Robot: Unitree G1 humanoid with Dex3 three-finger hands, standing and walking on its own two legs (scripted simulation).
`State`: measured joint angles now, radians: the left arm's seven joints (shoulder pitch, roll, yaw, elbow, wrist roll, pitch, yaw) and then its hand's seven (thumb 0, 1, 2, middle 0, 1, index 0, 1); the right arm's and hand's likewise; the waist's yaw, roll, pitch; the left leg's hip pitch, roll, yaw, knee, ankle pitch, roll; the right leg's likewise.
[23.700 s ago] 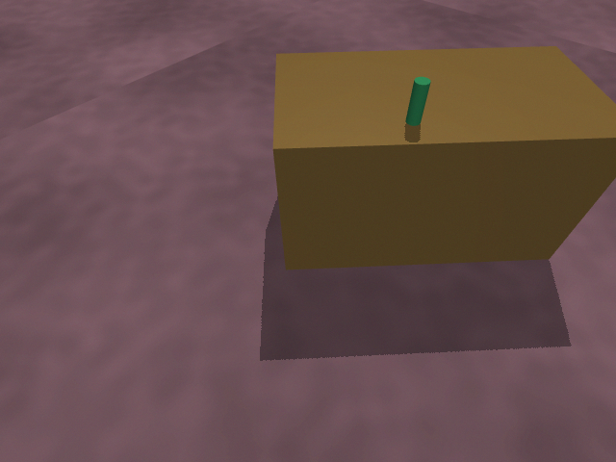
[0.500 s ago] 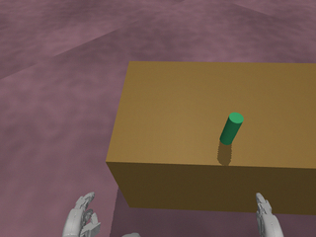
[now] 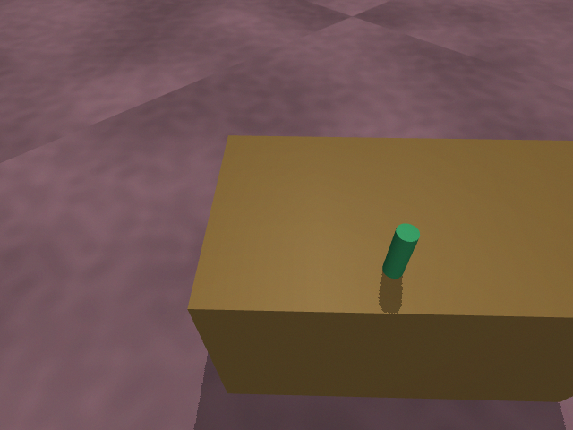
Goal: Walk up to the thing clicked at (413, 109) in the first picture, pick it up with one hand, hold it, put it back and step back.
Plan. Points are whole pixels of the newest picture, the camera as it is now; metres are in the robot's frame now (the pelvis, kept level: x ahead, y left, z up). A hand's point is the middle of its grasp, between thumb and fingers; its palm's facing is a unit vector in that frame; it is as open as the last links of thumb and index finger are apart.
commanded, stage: home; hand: right
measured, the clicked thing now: (399, 252) +0.47 -0.19 -0.10
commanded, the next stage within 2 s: stand in 1.54 s
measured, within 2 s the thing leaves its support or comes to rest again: neither
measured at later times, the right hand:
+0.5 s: hand out of the picture +0.04 -0.25 -0.14, palm faces -0.03 +0.93 -0.37, open 17.2 cm
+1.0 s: hand out of the picture +0.07 -0.23 -0.14, palm faces -0.02 +0.93 -0.36, open 17.2 cm
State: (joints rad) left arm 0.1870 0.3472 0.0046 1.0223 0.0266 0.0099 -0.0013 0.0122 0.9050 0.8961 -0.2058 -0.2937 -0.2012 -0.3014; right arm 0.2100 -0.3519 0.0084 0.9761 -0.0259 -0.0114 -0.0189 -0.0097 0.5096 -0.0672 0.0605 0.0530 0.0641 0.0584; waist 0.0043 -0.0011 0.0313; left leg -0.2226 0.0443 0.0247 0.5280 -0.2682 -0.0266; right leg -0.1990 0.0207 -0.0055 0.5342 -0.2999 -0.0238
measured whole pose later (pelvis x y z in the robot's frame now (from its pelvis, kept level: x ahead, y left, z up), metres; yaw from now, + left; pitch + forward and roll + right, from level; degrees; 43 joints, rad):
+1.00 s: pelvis +0.00 +0.02 +0.01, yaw +0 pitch -3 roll +0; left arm 0.11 0.34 0.00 1.16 0.01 0.00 0.00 0.01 0.91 0.90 -0.21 -0.29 -0.20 -0.30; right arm 0.12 -0.35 0.01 1.14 -0.01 -0.01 -0.01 -0.01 0.50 -0.07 0.06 0.05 0.07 0.06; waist 0.00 -0.01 0.04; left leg -0.12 0.01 0.04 0.32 -0.16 0.00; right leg -0.08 -0.01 0.01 0.30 -0.18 0.01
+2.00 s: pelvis +0.01 +0.03 +0.02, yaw +1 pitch -2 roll +0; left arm 0.12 0.35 0.00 1.14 0.01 0.00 0.00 0.01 0.91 0.89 -0.21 -0.30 -0.20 -0.30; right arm 0.12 -0.35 0.00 1.14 -0.01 -0.01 0.00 0.00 -0.26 -0.71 0.19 0.27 0.20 0.28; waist -0.01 -0.01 0.05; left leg -0.11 0.00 0.03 0.31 -0.17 0.01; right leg -0.06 -0.03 -0.01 0.28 -0.18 0.02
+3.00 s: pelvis +0.01 +0.03 +0.02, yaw +2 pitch -2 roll +0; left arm 0.12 0.35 0.00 1.13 0.01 0.00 0.00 0.01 0.91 0.89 -0.21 -0.30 -0.20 -0.30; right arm 0.11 -0.35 0.00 1.14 -0.01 -0.01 0.00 0.00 -0.90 -0.90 0.20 0.30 0.21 0.30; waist 0.00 0.00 0.05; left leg -0.11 0.00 0.01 0.30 -0.17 0.01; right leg -0.06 -0.02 -0.02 0.28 -0.19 0.02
